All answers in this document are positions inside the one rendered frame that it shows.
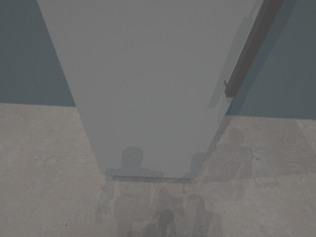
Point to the handle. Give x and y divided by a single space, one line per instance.
255 39

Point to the fridge door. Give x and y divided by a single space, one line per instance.
147 76

